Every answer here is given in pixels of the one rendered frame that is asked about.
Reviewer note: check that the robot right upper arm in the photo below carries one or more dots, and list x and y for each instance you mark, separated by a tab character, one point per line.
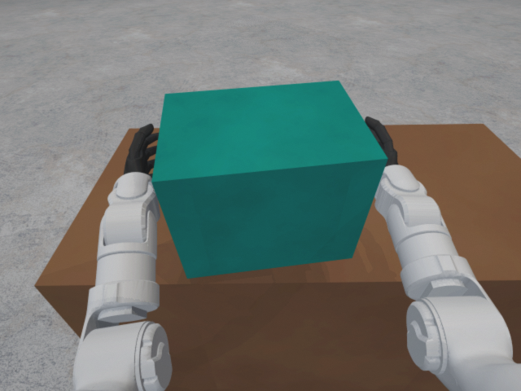
464	342

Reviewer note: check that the robot left upper arm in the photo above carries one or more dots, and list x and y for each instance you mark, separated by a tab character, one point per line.
129	357

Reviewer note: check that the robot right hand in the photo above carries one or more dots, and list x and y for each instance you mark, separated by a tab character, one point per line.
383	138

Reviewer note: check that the pedestal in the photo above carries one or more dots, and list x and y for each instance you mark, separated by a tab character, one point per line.
325	326

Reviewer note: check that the right robot forearm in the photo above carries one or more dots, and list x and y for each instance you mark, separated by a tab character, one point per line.
430	263

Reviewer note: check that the left robot forearm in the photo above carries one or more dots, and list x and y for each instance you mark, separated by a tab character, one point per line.
125	288

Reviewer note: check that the carton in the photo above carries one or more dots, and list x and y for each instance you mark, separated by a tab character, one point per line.
264	177

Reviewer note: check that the robot left hand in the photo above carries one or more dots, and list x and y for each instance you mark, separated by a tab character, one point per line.
136	160

